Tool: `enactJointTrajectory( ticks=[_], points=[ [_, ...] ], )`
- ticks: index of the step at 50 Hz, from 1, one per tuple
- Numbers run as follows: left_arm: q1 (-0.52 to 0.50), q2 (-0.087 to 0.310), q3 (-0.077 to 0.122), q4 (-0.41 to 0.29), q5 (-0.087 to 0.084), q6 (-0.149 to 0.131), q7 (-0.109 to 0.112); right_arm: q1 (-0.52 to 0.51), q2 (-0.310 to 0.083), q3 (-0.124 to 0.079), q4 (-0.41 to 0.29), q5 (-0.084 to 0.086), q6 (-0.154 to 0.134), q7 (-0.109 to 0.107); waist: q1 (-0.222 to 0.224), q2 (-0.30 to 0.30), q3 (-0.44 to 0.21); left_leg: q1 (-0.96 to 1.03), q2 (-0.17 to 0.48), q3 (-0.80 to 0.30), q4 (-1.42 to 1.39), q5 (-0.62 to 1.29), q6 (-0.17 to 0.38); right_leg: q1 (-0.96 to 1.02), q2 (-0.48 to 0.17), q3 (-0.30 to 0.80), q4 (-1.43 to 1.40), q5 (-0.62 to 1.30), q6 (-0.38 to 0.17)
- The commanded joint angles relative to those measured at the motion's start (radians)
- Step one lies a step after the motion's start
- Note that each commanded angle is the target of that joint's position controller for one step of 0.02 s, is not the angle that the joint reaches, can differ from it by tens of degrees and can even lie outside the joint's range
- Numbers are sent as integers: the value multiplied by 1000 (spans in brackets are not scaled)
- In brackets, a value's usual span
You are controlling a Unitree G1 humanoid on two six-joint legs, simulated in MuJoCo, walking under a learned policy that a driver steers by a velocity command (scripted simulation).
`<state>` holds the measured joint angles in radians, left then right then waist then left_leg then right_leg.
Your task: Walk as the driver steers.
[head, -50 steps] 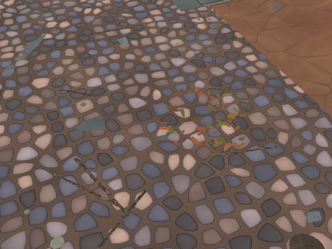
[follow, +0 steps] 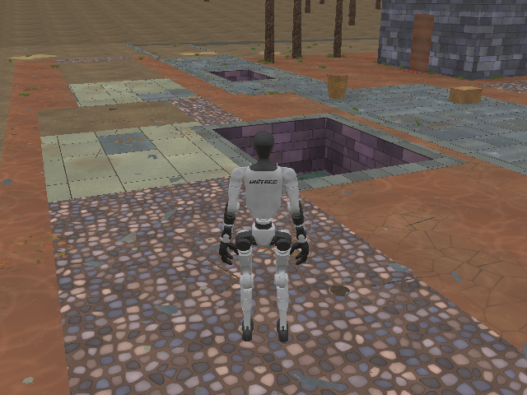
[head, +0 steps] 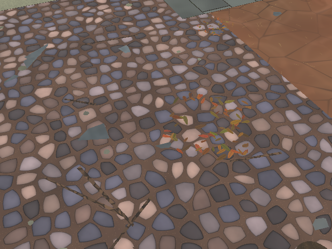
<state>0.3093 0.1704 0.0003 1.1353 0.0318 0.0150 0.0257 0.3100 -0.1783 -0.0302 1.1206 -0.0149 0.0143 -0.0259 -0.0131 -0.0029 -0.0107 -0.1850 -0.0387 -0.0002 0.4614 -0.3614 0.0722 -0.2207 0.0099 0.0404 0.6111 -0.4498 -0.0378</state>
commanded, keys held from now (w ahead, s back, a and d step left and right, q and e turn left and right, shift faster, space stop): w+shift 0.20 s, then w+q+shift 0.54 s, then shift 0.26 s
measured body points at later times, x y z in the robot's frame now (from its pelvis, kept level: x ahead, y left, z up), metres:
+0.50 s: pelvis +0.20 -0.03 -0.02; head +0.23 -0.04 +0.43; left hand +0.07 +0.18 -0.15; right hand +0.43 -0.22 -0.14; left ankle +0.37 +0.10 -0.68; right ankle +0.02 -0.13 -0.74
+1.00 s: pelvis +0.61 +0.10 -0.02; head +0.64 +0.13 +0.43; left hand +0.70 +0.39 -0.11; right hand +0.70 -0.16 -0.14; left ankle +0.43 +0.05 -0.72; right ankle +0.84 +0.12 -0.72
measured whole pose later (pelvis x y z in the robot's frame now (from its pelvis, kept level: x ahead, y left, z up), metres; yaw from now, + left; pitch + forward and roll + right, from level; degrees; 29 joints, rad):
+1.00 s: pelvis +0.61 +0.10 -0.02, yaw +32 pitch +0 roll +1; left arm 0.02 0.22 -0.01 0.73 0.04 -0.10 -0.01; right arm 0.43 -0.25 -0.05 0.95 0.00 -0.09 -0.01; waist -0.10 -0.04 0.09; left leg 0.09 -0.18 -0.10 0.44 -0.37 0.13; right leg -0.58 0.00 -0.03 0.50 0.20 -0.04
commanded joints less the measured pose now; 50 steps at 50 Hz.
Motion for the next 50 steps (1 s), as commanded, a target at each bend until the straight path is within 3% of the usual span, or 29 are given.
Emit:
enactJointTrajectory(
  ticks=[1, 5, 7, 8, 9, 10, 11, 12, 16, 22, 24, 25, 27, 28, 30, 31, 32, 33, 34, 35, 36, 38, 40, 41, 43, 45, 47, 49, 50],
  points=[
    [-170, 75, 18, -142, 8, -42, -25, 89, -158, -44, -22, -14, -19, 5, -44, 123, 156, -24, 366, -491, -382, -412, 171, -315, -43, -42, 238, 27, -2],
    [24, 59, 34, -116, -19, -73, -40, -122, -186, -60, -105, 11, -52, 11, 103, 133, 81, -239, 218, -204, -307, -240, 98, 74, -2, -127, -42, 69, -31],
    [235, 60, 47, -38, -21, -73, -20, -190, -154, -60, -135, 4, -51, 13, 188, 8, 112, -463, 137, -112, -67, -285, 89, 358, 44, -185, -213, 133, -27],
    [334, 107, 58, -23, 0, -87, -8, -226, -76, -41, -170, -1, -61, 20, 220, -210, 71, -606, 42, -1, 298, -204, 57, 474, -160, 114, -340, -74, -45],
    [313, 179, 64, -53, 9, -93, -6, -248, -9, -22, -226, -4, -75, 29, 169, -270, 77, -769, -13, -4, 532, -116, 47, 436, -376, 545, -489, -364, -106],
    [237, 206, 74, -66, 13, -87, -2, -222, -33, -23, -243, -19, -80, 45, 109, -209, 108, -807, 66, -75, 642, -16, 61, 315, -459, 700, -539, -517, -187],
    [123, 181, 71, -110, 5, -96, -7, -234, -70, -30, -240, -13, -84, 59, 60, -93, 147, -819, 102, -106, 691, 100, 50, 274, -415, 577, -520, -419, -168],
    [85, 172, 70, -130, -3, -111, -13, -209, -87, -36, -225, -13, -88, 69, 41, -42, 115, -770, 105, -125, 676, 160, 32, 255, -353, 431, -515, -285, -132],
    [141, 113, 57, -115, -9, -146, -11, -200, -76, -40, -216, -11, -52, 88, 28, -57, 116, -721, 87, -62, 702, 276, 0, 236, -234, 90, -551, 55, -50],
    [229, 84, 44, -100, -1, -161, -8, -438, -61, -20, -319, -9, -48, 99, 74, -49, 204, -719, 82, 88, 484, 362, 20, 255, -199, -160, -606, 385, -16],
    [238, 100, 42, -93, -5, -162, 2, -489, -55, -8, -358, -10, -51, 105, 72, -54, 212, -652, 73, 157, 365, 353, 45, 294, -207, -229, -596, 622, 0],
    [219, 117, 42, -96, -3, -161, 5, -480, -56, -4, -368, -7, -51, 103, 51, -63, 193, -565, 46, 197, 306, 337, 71, 304, -208, -276, -551, 883, 14],
    [235, 175, 52, -95, -3, -150, 27, -421, -93, -10, -370, -7, -46, 94, 4, -121, 106, -423, -39, 265, 270, 279, 120, 393, -236, -313, -377, 1460, 31],
    [225, 211, 63, -104, 2, -136, 37, -318, -125, -19, -351, -6, -45, 90, -54, -151, 45, -329, -72, 271, 263, 231, 142, 421, -250, -320, -219, 1619, 35],
    [149, 271, 88, -146, 10, -111, 32, 64, -218, -63, -252, -2, -45, 76, -220, -182, -127, 43, -105, 205, 228, 106, 200, 317, -284, -279, 256, 1626, 0],
    [104, 264, 94, -159, 9, -109, 14, 188, -260, -93, -220, -1, -46, 62, -277, -117, -164, 276, -53, 77, 118, 50, 234, 108, -221, -278, 595, 1200, -12],
    [31, 102, 60, -239, 6, -129, -14, 68, -305, -108, -231, -3, -34, 50, -145, 168, -106, 464, 162, -371, 59, -108, 324, -391, -13, -214, 948, 79, 19],
    [-33, 140, 60, -349, -23, -159, -24, 63, -360, -116, -248, -14, -25, 56, -117, 163, -197, 568, 273, -796, -138, -191, 447, -626, 44, 19, 1085, 52, 20],
    [-89, 171, 57, -367, -12, -178, -25, 75, -311, -111, -240, -14, -31, 46, -115, 24, -121, 510, 291, -780, -224, -200, 394, -681, -32, 70, 1008, 125, 0],
    [-82, 174, 55, -365, -11, -186, -26, 62, -247, -97, -228, -12, -41, 40, -68, -79, -24, 356, 270, -699, -260, -120, 357, -641, -70, 62, 904, 162, -1],
    [-95, 164, 52, -364, 5, -175, -24, 23, -223, -88, -233, -17, -54, 32, -18, -136, 33, 216, 223, -606, -269, -13, 320, -575, -102, 57, 828, 157, 14],
    [-48, 139, 43, -363, 42, -127, -33, -27, -193, -64, -250, 0, -82, 15, 65, -137, 87, 32, 152, -452, -261, 232, 290, -491, -139, 41, 747, 135, 60],
    [-95, 131, 34, -400, 39, -102, -40, -8, -210, -56, -249, 19, -108, 16, 80, -123, 133, -117, 105, -306, -244, 690, 256, -415, -145, -30, 588, 143, 95],
    [-146, 121, 28, -426, 34, -100, -41, 16, -226, -57, -243, 21, -115, 18, 66, -102, 144, -154, 65, -235, -228, 914, 220, -376, -125, -74, 487, 211, 97],
    [-212, 88, 10, -454, 26, -103, -48, 74, -199, -50, -222, 25, -114, 25, 21, -32, 116, -178, -25, -118, -177, 1095, 108, -249, -62, -140, 240, 411, 68],
    [-247, 74, 1, -456, 3, -105, -46, 151, -183, -45, -199, 31, -108, 27, -42, 54, 58, -103, -32, -114, -152, 1101, 46, -149, 13, -178, 60, 625, 29],
    [-252, 111, 8, -451, -5, -104, -33, 170, -194, -45, -196, 29, -108, 18, -58, 92, 21, 15, -3, -143, -101, 1152, 13, -96, 67, -180, -33, 685, 2],
    [-121, 185, 32, -410, 5, -116, -20, 132, -232, -57, -208, 13, -110, -2, 18, 109, -28, 123, 38, -191, 66, 1135, -26, 14, 75, -114, -125, 697, -15],
    [31, 213, 45, -358, 7, -131, -17, 58, -258, -65, -226, 14, -109, -8, 115, 101, -62, 136, 28, -172, 248, 1064, -38, 118, 39, -78, -216, 791, -26]
  ],
)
